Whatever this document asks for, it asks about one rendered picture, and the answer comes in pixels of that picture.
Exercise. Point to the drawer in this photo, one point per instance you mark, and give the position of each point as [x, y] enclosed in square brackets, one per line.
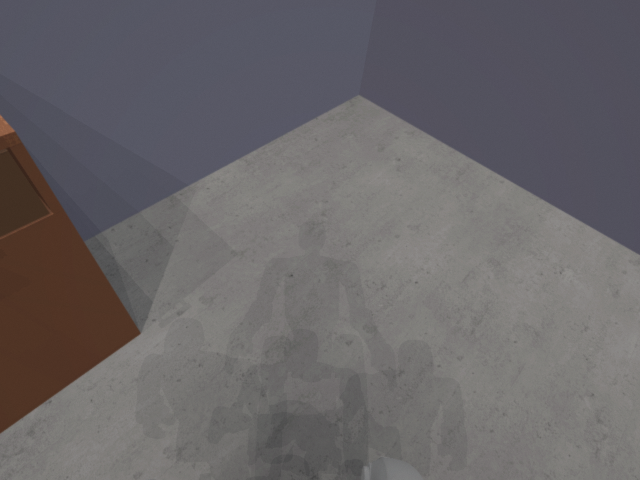
[19, 203]

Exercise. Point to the right robot thigh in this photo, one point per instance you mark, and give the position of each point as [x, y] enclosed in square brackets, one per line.
[389, 469]

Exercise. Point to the cabinet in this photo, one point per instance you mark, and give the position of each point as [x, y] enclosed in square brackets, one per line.
[59, 315]

